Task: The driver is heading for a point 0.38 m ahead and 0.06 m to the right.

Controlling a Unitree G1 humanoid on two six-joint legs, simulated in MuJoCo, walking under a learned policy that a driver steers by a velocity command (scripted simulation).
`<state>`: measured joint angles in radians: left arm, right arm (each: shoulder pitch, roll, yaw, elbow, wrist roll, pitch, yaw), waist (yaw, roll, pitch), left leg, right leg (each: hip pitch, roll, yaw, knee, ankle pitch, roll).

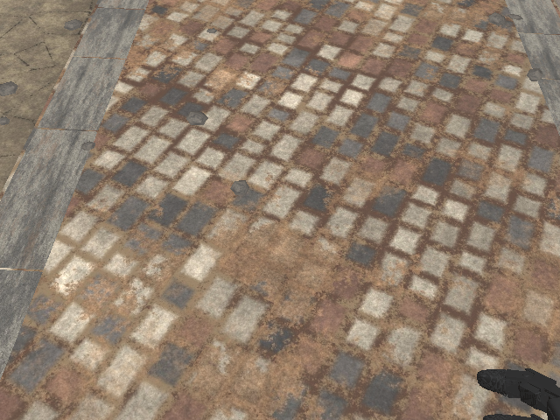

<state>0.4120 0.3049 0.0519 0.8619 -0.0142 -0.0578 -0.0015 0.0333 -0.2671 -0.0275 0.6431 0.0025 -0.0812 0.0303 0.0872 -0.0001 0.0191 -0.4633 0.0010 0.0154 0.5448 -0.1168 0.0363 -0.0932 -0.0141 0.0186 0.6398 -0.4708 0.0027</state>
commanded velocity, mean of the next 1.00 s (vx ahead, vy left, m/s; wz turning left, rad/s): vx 0.26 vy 0.00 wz -0.10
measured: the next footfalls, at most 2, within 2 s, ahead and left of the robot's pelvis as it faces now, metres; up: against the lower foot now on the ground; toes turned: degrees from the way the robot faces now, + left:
right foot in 0.48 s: +0.42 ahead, -0.14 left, +0.00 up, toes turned -8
left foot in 0.82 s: +0.42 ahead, +0.10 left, +0.00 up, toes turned -8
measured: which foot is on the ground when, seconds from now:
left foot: down 0.00-0.48, up 0.50-0.80, down 0.82-1.00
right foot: up 0.00-0.46, down 0.48-1.00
